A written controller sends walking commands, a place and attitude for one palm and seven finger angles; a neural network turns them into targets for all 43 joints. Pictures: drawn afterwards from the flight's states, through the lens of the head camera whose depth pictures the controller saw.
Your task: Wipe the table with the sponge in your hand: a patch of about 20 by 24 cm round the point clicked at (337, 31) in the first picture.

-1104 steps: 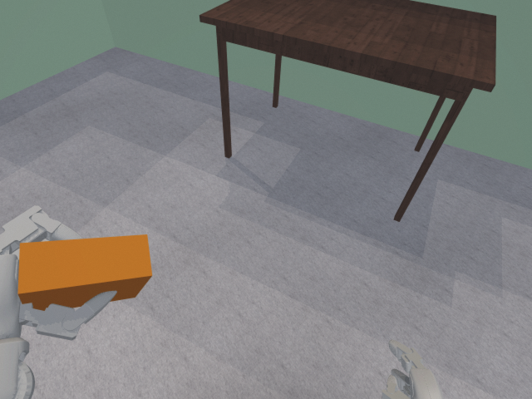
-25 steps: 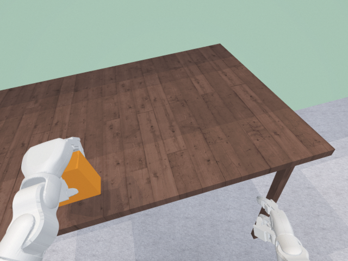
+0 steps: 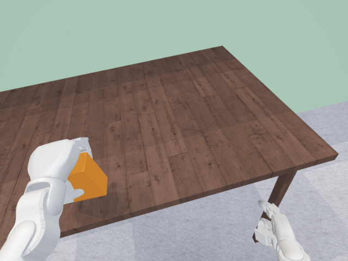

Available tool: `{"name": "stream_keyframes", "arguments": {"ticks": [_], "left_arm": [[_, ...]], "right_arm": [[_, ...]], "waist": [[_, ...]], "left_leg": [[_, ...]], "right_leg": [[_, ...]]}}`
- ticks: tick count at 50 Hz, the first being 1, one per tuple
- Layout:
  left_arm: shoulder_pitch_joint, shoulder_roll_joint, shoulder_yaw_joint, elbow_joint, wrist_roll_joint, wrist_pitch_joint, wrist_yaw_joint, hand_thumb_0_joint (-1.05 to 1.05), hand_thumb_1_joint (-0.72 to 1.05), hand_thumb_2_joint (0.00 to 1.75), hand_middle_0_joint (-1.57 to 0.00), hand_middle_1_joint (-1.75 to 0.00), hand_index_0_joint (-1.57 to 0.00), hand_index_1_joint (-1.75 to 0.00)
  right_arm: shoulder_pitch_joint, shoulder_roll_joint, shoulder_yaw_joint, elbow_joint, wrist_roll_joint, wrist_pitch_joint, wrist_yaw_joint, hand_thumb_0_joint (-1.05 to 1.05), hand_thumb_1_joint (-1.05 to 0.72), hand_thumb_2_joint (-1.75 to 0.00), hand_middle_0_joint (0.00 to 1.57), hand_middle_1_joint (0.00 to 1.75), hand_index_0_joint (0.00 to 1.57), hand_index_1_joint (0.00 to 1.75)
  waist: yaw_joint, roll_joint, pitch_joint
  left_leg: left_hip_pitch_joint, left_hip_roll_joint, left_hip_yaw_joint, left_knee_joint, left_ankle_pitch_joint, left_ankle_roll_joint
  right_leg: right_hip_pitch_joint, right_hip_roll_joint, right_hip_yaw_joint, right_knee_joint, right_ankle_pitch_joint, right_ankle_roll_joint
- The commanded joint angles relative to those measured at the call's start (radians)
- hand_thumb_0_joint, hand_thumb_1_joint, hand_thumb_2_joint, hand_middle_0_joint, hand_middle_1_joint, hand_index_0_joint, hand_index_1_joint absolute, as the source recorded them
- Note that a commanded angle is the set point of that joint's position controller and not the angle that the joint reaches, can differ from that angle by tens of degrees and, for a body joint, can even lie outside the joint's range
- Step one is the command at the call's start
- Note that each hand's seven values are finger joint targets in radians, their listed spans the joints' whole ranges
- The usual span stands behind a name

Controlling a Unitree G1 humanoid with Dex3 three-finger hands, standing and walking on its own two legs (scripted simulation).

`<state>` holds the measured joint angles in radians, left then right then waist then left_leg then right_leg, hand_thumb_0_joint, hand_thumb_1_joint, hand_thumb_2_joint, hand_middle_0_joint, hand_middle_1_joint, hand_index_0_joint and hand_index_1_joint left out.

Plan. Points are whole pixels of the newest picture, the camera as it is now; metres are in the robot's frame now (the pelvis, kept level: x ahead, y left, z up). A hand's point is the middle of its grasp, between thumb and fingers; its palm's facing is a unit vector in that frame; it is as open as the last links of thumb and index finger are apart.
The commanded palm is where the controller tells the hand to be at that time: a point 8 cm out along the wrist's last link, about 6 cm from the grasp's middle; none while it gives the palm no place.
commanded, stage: move the sponge above the wiping area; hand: left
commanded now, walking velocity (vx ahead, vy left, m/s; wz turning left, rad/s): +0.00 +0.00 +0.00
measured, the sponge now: (78, 183) +0.23 +0.27 +0.08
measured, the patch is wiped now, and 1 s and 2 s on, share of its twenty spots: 0.00 0.00 0.00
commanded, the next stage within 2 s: none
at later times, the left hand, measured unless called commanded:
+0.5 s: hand (67, 168) +0.23 +0.27 +0.14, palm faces +0.13 -0.07 -0.99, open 9.0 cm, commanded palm +0.19 +0.26 +0.20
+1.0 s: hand (53, 167) +0.23 +0.30 +0.15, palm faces +0.14 -0.06 -0.99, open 9.0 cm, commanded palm +0.18 +0.28 +0.21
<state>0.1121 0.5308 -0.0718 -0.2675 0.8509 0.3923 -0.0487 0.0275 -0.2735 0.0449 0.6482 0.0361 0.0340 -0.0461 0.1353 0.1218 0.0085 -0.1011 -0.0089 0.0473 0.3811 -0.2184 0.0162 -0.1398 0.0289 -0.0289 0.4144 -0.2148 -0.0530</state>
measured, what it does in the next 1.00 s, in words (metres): stands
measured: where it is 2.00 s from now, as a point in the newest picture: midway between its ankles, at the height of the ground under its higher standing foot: outside the picture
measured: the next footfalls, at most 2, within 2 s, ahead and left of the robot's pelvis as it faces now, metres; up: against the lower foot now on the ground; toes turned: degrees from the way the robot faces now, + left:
none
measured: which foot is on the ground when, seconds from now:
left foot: down 0.00-1.00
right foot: down 0.00-1.00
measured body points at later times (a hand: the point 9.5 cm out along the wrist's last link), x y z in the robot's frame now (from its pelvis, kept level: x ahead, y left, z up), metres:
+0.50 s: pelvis -0.01 +0.00 +0.00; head -0.03 -0.05 +0.45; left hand +0.22 +0.27 +0.19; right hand +0.25 -0.19 -0.08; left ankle +0.00 +0.11 -0.74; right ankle +0.01 -0.09 -0.74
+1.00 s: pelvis -0.01 -0.01 +0.00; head -0.03 -0.05 +0.45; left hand +0.22 +0.30 +0.20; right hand +0.24 -0.20 -0.08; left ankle +0.00 +0.11 -0.74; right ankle +0.01 -0.09 -0.74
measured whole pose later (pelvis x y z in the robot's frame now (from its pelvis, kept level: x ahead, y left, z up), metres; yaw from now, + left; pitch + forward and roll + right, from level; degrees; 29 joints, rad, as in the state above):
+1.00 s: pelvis -0.01 -0.01 +0.00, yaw +0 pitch -4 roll +1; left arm 0.08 0.58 0.01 -0.23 0.82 0.44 -0.05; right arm 0.02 -0.27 0.05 0.66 0.05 0.04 -0.04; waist 0.13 0.11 0.01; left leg -0.10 0.00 0.05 0.39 -0.21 0.01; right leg -0.14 0.04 -0.03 0.41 -0.20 -0.06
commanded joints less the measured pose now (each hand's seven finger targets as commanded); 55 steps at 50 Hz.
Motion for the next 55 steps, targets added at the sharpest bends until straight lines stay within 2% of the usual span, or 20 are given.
{"name": "stream_keyframes", "arguments": {"ticks": [1,2,6,7,12,16,17,19,21,22,26,29,34,36,39,41,42,46,52,55], "left_arm": [[-0.205,0.256,0.216,-0.22,0.037,0.016,0.063,0.0,0.1,1.3,-1.2,-1.6,-1.2,-1.6],[-0.218,0.209,0.172,-0.189,0.033,0.033,0.061,0.0,0.1,1.3,-1.2,-1.6,-1.2,-1.6],[-0.221,0.244,0.188,-0.203,0.036,0.074,0.049,0.0,0.1,1.3,-1.2,-1.6,-1.2,-1.6],[-0.228,0.191,0.137,-0.203,0.026,0.081,0.039,0.0,0.1,1.3,-1.2,-1.6,-1.2,-1.6],[-0.292,0.178,0.083,-0.243,0.045,0.071,0.012,0.0,0.1,1.3,-1.2,-1.6,-1.2,-1.6],[-0.281,0.272,0.169,-0.269,0.074,0.05,0.025,0.0,0.1,1.3,-1.2,-1.6,-1.2,-1.6],[-0.315,0.226,0.13,-0.25,0.078,0.047,0.03,0.0,0.1,1.3,-1.2,-1.6,-1.2,-1.6],[-0.274,0.244,0.165,-0.215,0.07,0.041,0.044,0.0,0.1,1.3,-1.2,-1.6,-1.2,-1.6],[-0.272,0.302,0.228,-0.202,0.065,0.056,0.057,0.0,0.1,1.3,-1.2,-1.6,-1.2,-1.6],[-0.278,0.24,0.179,-0.184,0.054,0.067,0.054,0.0,0.1,1.3,-1.2,-1.6,-1.2,-1.6],[-0.247,0.239,0.18,-0.173,0.027,0.095,0.037,0.0,0.1,1.3,-1.2,-1.6,-1.2,-1.6],[-0.225,0.194,0.121,-0.163,0.011,0.1,-0.002,0.0,0.1,1.3,-1.2,-1.6,-1.2,-1.6],[-0.284,0.229,0.119,-0.192,0.045,0.058,-0.017,0.0,0.1,1.3,-1.2,-1.6,-1.2,-1.6],[-0.338,0.312,0.192,-0.225,0.062,0.03,0.002,0.0,0.1,1.3,-1.2,-1.6,-1.2,-1.6],[-0.315,0.294,0.207,-0.167,0.046,-0.015,0.029,0.0,0.1,1.3,-1.2,-1.6,-1.2,-1.6],[-0.317,0.355,0.273,-0.195,0.044,-0.021,0.05,0.0,0.1,1.3,-1.2,-1.6,-1.2,-1.6],[-0.315,0.307,0.241,-0.163,0.034,-0.013,0.054,0.0,0.1,1.3,-1.2,-1.6,-1.2,-1.6],[-0.212,0.306,0.268,-0.122,-0.001,0.033,0.042,0.0,0.1,1.3,-1.2,-1.6,-1.2,-1.6],[-0.138,0.191,0.132,-0.222,-0.018,0.059,-0.029,0.0,0.1,1.3,-1.2,-1.6,-1.2,-1.6],[-0.181,0.245,0.161,-0.265,0.011,0.017,-0.028,0.0,0.1,1.3,-1.2,-1.6,-1.2,-1.6]], "right_arm": [[-0.255,-0.078,-0.028,-0.186,0.009,-0.049,0.006,0.0,-0.9,-0.9,0.2,0.3,0.2,0.3],[-0.236,-0.082,-0.031,-0.184,0.006,-0.042,0.006,0.0,-0.9,-0.9,0.2,0.3,0.2,0.3],[-0.281,-0.085,-0.025,-0.188,0.016,-0.03,0.01,0.0,-0.9,-0.9,0.2,0.3,0.2,0.3],[-0.26,-0.085,-0.027,-0.196,0.013,-0.029,0.007,0.0,-0.9,-0.9,0.2,0.3,0.2,0.3],[-0.259,-0.08,-0.02,-0.203,0.014,-0.036,0.001,0.0,-0.9,-0.9,0.2,0.3,0.2,0.3],[-0.279,-0.079,-0.019,-0.196,0.009,-0.034,0.001,0.0,-0.9,-0.9,0.2,0.3,0.2,0.3],[-0.248,-0.075,-0.019,-0.196,0.003,-0.036,0.0,0.0,-0.9,-0.9,0.2,0.3,0.2,0.3],[-0.238,-0.081,-0.026,-0.182,0.001,-0.028,0.005,0.0,-0.9,-0.9,0.2,0.3,0.2,0.3],[-0.276,-0.079,-0.021,-0.18,0.01,-0.029,0.008,0.0,-0.9,-0.9,0.2,0.3,0.2,0.3],[-0.262,-0.077,-0.022,-0.185,0.009,-0.027,0.009,0.0,-0.9,-0.9,0.2,0.3,0.2,0.3],[-0.297,-0.079,-0.019,-0.188,0.02,-0.031,0.012,0.0,-0.9,-0.9,0.2,0.3,0.2,0.3],[-0.265,-0.091,-0.023,-0.187,0.019,-0.024,0.009,0.0,-0.9,-0.9,0.2,0.3,0.2,0.3],[-0.251,-0.09,-0.018,-0.192,0.009,-0.034,-0.007,0.0,-0.9,-0.9,0.2,0.3,0.2,0.3],[-0.269,-0.085,-0.014,-0.19,0.012,-0.044,-0.015,0.0,-0.9,-0.9,0.2,0.3,0.2,0.3],[-0.219,-0.083,-0.025,-0.173,-0.001,-0.052,-0.021,0.0,-0.9,-0.9,0.2,0.3,0.2,0.3],[-0.252,-0.079,-0.02,-0.178,0.005,-0.06,-0.018,0.0,-0.9,-0.9,0.2,0.3,0.2,0.3],[-0.233,-0.078,-0.025,-0.175,0.002,-0.058,-0.018,0.0,-0.9,-0.9,0.2,0.3,0.2,0.3],[-0.27,-0.089,-0.027,-0.172,0.015,-0.049,-0.003,0.0,-0.9,-0.9,0.2,0.3,0.2,0.3],[-0.261,-0.09,-0.025,-0.206,0.016,-0.051,0.004,0.0,-0.9,-0.9,0.2,0.3,0.2,0.3],[-0.23,-0.091,-0.028,-0.201,0.009,-0.047,-0.003,0.0,-0.9,-0.9,0.2,0.3,0.2,0.3]], "waist": [[0.02,-0.065,-0.19],[0.009,-0.074,-0.178],[0.012,-0.067,-0.165],[0.006,-0.074,-0.188],[-0.006,-0.046,-0.19],[0.01,-0.054,-0.204],[0.003,-0.078,-0.214],[0.012,-0.063,-0.198],[0.024,-0.063,-0.179],[0.018,-0.074,-0.187],[0.016,-0.061,-0.157],[-0.004,-0.078,-0.152],[-0.012,-0.077,-0.168],[-0.006,-0.066,-0.181],[0.0,-0.085,-0.186],[0.02,-0.036,-0.201],[0.014,-0.044,-0.198],[0.023,-0.051,-0.153],[0.003,-0.062,-0.182],[-0.007,-0.11,-0.176]], "left_leg": [[0.021,-0.013,-0.1,-0.025,0.27,0.022],[0.005,-0.01,-0.087,-0.025,0.259,0.023],[0.003,-0.016,-0.098,-0.033,0.237,0.022],[-0.001,-0.016,-0.081,-0.025,0.239,0.027],[0.012,-0.015,-0.088,-0.033,0.2,0.032],[0.029,-0.016,-0.105,-0.036,0.214,0.03],[0.018,-0.016,-0.092,-0.031,0.225,0.03],[0.012,-0.014,-0.099,-0.045,0.228,0.024],[0.005,-0.016,-0.105,-0.042,0.21,0.022],[-0.005,-0.017,-0.089,-0.04,0.215,0.025],[-0.01,-0.017,-0.096,-0.041,0.188,0.021],[-0.02,-0.018,-0.085,-0.033,0.182,0.028],[-0.007,-0.022,-0.088,-0.025,0.157,0.034],[0.017,-0.022,-0.096,-0.023,0.141,0.033],[0.015,-0.021,-0.093,-0.021,0.172,0.029],[0.022,-0.024,-0.102,-0.025,0.179,0.025],[0.007,-0.021,-0.089,-0.021,0.193,0.025],[-0.017,-0.02,-0.093,-0.022,0.197,0.017],[-0.022,-0.016,-0.085,-0.008,0.201,0.031],[-0.009,-0.014,-0.096,-0.015,0.188,0.035]], "right_leg": [[0.083,-0.012,0.162,-0.06,0.177,-0.041],[0.08,-0.022,0.122,-0.059,0.174,-0.033],[0.071,-0.011,0.16,-0.065,0.144,-0.038],[0.088,-0.024,0.122,-0.055,0.163,-0.028],[0.067,-0.019,0.121,-0.065,0.094,-0.029],[0.082,-0.005,0.171,-0.071,0.096,-0.041],[0.092,-0.014,0.13,-0.062,0.115,-0.035],[0.097,-0.011,0.129,-0.07,0.119,-0.038],[0.083,-0.004,0.181,-0.076,0.091,-0.049],[0.096,-0.016,0.138,-0.07,0.11,-0.039],[0.068,-0.013,0.169,-0.079,0.081,-0.039],[0.067,-0.024,0.132,-0.078,0.104,-0.021],[0.06,-0.027,0.142,-0.086,0.055,-0.021],[0.045,-0.014,0.187,-0.1,0.002,-0.033],[0.069,-0.022,0.149,-0.097,0.058,-0.029],[0.084,-0.016,0.204,-0.093,0.06,-0.046],[0.093,-0.025,0.162,-0.083,0.088,-0.041],[0.08,-0.025,0.193,-0.082,0.115,-0.039],[0.079,-0.035,0.127,-0.053,0.135,-0.019],[0.065,-0.032,0.128,-0.065,0.108,-0.011]]}}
